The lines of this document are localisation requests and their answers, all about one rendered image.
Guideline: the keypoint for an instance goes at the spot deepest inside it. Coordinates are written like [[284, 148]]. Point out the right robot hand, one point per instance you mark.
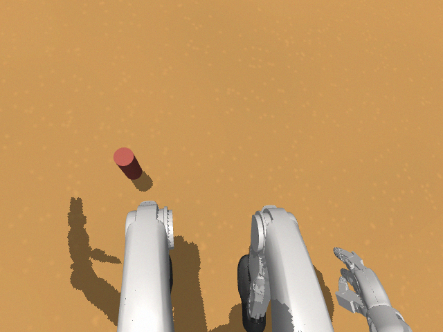
[[369, 291]]

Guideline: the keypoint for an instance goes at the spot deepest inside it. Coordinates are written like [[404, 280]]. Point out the right robot arm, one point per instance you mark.
[[386, 319]]

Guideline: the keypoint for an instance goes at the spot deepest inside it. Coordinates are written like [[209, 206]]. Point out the can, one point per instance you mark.
[[127, 162]]

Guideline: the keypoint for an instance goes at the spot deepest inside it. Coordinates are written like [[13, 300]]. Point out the right robot foot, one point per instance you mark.
[[244, 282]]

